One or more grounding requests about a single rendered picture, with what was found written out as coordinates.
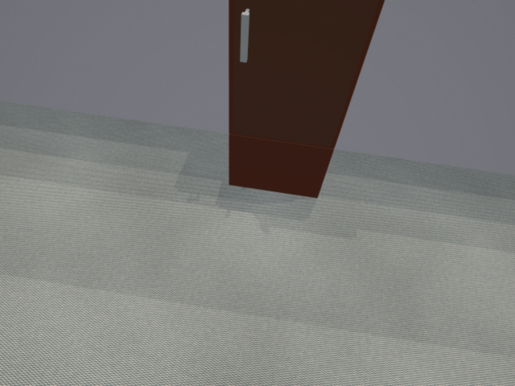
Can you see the cupboard door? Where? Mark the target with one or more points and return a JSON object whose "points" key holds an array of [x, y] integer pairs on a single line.
{"points": [[302, 57]]}

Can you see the handle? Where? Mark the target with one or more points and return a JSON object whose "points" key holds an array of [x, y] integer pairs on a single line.
{"points": [[244, 36]]}

